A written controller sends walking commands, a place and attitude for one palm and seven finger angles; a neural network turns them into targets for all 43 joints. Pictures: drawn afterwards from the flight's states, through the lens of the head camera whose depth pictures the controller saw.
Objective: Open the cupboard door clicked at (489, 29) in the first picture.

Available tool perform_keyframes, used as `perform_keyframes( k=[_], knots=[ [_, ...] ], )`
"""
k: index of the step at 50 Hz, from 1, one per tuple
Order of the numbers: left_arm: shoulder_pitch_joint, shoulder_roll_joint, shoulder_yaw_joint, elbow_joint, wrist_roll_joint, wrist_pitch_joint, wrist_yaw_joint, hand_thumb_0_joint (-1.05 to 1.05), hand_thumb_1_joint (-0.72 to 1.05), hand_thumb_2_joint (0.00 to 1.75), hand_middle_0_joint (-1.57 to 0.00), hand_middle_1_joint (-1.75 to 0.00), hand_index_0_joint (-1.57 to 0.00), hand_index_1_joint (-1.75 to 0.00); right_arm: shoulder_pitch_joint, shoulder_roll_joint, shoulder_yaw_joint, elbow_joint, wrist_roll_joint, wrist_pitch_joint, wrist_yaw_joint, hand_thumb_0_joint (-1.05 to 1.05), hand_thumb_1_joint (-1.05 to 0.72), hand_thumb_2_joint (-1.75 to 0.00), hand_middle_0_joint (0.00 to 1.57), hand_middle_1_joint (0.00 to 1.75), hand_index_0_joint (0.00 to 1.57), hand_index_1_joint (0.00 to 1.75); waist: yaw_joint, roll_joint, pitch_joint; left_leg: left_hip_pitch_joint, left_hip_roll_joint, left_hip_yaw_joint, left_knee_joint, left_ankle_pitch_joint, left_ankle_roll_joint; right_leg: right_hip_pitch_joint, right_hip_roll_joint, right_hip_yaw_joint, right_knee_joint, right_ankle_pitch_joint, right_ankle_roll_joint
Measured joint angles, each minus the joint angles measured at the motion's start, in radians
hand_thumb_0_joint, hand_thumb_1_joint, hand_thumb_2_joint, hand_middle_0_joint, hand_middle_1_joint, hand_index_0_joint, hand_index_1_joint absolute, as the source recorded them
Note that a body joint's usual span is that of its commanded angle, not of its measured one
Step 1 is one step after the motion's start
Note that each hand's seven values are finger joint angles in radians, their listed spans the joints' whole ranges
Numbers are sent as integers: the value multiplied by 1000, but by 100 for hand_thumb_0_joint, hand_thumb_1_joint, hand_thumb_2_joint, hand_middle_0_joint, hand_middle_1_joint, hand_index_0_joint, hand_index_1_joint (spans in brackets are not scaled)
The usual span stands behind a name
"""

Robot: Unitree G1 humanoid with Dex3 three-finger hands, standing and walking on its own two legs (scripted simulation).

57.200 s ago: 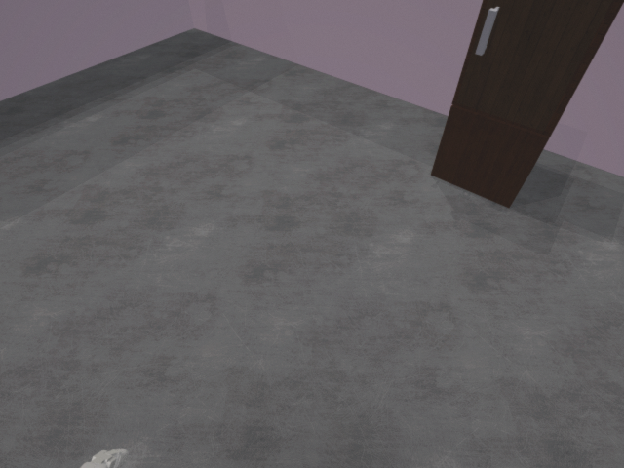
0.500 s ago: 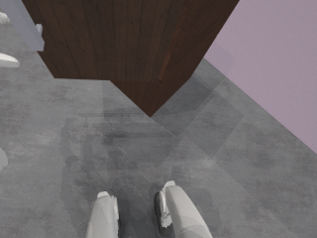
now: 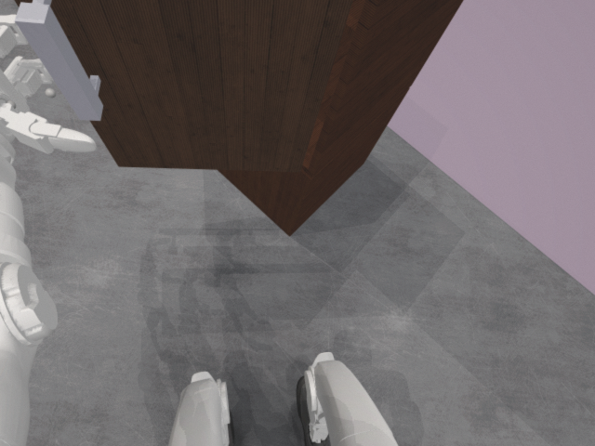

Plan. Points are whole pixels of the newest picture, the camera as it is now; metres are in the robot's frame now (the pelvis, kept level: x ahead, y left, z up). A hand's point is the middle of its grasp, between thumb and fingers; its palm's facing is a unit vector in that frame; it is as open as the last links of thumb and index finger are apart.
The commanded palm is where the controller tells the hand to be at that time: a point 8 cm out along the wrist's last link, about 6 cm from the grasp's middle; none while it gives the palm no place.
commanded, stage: slide the fingers in behind the handle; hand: left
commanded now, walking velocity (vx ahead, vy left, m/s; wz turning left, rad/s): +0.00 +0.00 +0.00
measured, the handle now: (70, 56) +0.59 +0.22 +0.06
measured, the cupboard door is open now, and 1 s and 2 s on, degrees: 45 45 48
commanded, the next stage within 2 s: close the thumb around the handle in 0.84 s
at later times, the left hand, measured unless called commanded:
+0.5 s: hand (82, 93) +0.53 +0.20 +0.07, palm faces -0.02 -1.00 +0.00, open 14.0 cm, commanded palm +0.52 +0.24 +0.06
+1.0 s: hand (85, 91) +0.53 +0.20 +0.07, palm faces -0.01 -1.00 -0.01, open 14.0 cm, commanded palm +0.51 +0.24 +0.06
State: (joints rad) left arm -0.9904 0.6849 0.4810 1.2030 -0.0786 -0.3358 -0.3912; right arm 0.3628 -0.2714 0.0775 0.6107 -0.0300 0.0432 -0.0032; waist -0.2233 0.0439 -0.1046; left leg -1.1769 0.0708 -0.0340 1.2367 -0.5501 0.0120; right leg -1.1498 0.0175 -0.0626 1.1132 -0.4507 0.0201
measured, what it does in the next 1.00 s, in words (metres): stands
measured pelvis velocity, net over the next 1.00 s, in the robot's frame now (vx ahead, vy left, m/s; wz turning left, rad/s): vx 0.00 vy -0.01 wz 0.01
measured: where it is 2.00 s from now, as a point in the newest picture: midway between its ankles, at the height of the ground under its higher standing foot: outside the picture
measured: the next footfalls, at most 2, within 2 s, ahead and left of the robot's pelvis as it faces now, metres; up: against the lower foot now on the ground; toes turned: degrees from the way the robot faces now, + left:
none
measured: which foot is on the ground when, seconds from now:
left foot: down 0.00-1.00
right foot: down 0.00-1.00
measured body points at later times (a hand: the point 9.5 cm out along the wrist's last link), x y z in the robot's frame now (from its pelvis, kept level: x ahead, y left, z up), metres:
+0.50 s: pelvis +0.00 +0.00 +0.00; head +0.17 +0.02 +0.42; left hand +0.53 +0.25 +0.07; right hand +0.00 -0.26 -0.11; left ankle +0.00 +0.11 -0.63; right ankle +0.03 -0.14 -0.63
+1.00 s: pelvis +0.00 -0.01 +0.00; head +0.17 +0.01 +0.42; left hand +0.53 +0.25 +0.07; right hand +0.00 -0.27 -0.11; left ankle +0.00 +0.11 -0.63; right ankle +0.03 -0.14 -0.63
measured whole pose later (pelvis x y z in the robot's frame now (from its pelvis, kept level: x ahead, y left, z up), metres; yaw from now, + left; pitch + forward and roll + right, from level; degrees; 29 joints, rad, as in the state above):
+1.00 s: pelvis +0.00 -0.01 +0.00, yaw +0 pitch +27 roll -4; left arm -0.99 0.60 0.45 1.19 -0.07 -0.38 -0.31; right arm 0.37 -0.27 0.06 0.63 -0.04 0.04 0.00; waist -0.21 0.05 -0.11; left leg -1.16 0.07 -0.03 1.22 -0.54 0.00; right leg -1.15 0.02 -0.05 1.13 -0.45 0.01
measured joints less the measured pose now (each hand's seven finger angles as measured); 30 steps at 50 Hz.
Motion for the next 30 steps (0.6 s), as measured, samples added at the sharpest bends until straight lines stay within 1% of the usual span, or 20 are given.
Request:
perform_keyframes(
  k=[4, 12, 17, 23, 30],
  knots=[
    [-4, -8, -9, -6, -4, -15, 2, -1, -50, 30, -30, -120, -30, -120, -4, 0, -4, 4, 0, -2, -1, 0, -91, -90, 20, 30, 20, 30, 3, -2, 2, -7, -1, 0, 7, -1, -1, -8, -1, 0, 11, -3, -1],
    [-6, -36, -18, -23, -8, -10, 17, -2, -50, 30, -30, -120, -30, -120, -5, 0, -9, 15, -2, -3, 0, 0, -91, -90, 20, 30, 20, 30, 7, -1, 2, -13, -3, -1, 9, 1, -3, -16, -3, 0, 17, -4, -3],
    [0, -54, -20, -27, -6, -9, 35, -2, -50, 30, -30, -120, -30, -120, 0, 3, -11, 17, -3, -3, 4, 0, -91, -90, 20, 30, 20, 30, 7, 0, 1, -3, -3, 1, 3, 3, -4, -8, -2, 2, 12, -2, -4],
    [-1, -83, -49, -22, -5, -17, 62, -2, -50, 30, -30, -120, -30, -120, 7, 7, -13, 23, -4, -6, 7, 0, -91, -90, 20, 30, 20, 30, 10, 2, -2, 10, -6, 1, -7, 7, -5, 4, -5, 2, 7, -2, -4],
    [-19, -84, -44, 2, 14, -28, 90, -2, -50, 30, -30, -120, -30, -120, 4, 6, -14, 20, -10, -10, 8, 0, -91, -90, 20, 30, 20, 30, -1, 6, -3, 5, -6, 4, -3, 7, -6, -3, -6, 5, 14, -3, -5]
  ],
)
